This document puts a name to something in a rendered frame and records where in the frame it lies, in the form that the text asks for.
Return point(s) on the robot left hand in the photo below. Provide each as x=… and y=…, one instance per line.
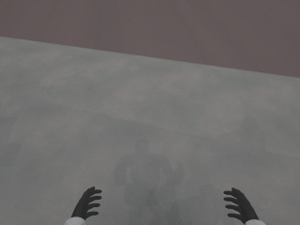
x=83, y=205

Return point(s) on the robot right hand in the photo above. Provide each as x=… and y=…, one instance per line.
x=244, y=207

